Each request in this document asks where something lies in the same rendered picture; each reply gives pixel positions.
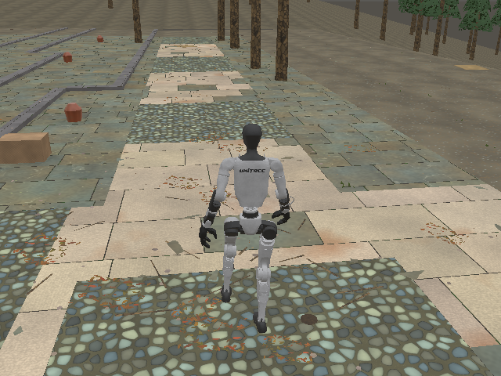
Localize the humanoid robot head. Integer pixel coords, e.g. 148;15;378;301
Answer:
239;124;265;161

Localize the robot right shin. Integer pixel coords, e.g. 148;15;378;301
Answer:
257;268;271;322

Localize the right robot hand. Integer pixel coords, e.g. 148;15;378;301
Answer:
272;209;290;225

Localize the left robot hand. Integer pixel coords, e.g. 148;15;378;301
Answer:
199;225;217;248

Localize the right robot upper arm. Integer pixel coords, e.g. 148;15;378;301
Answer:
268;157;287;200

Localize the robot right forearm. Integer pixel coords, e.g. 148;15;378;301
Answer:
279;188;290;214

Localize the robot left forearm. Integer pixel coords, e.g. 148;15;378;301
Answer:
202;190;221;228

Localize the left robot upper arm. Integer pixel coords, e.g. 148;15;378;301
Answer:
214;157;236;202

